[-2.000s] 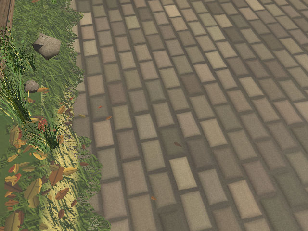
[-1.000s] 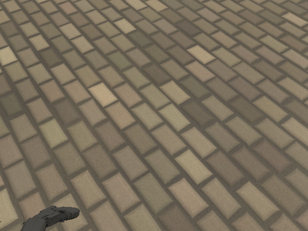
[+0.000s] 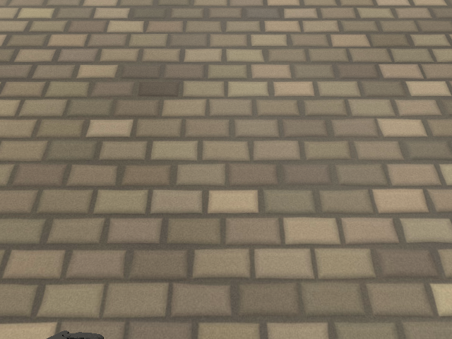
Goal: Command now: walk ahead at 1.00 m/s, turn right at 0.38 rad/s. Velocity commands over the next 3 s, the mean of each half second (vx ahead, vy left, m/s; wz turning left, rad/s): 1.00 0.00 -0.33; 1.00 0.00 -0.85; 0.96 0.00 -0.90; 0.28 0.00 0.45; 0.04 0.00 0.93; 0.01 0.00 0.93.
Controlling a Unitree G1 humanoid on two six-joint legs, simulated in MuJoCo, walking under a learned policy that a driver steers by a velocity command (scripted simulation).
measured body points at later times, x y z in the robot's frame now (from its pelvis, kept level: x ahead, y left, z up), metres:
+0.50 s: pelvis +0.48 +0.04 +0.02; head +0.50 +0.03 +0.47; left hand +0.55 +0.31 -0.10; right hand +0.57 -0.25 -0.08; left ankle +0.55 +0.13 -0.70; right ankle +0.29 -0.04 -0.58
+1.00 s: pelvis +0.92 -0.13 +0.02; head +0.95 -0.14 +0.47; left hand +1.10 +0.11 -0.11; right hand +0.95 -0.43 -0.07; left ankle +0.96 +0.06 -0.59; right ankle +0.93 -0.14 -0.70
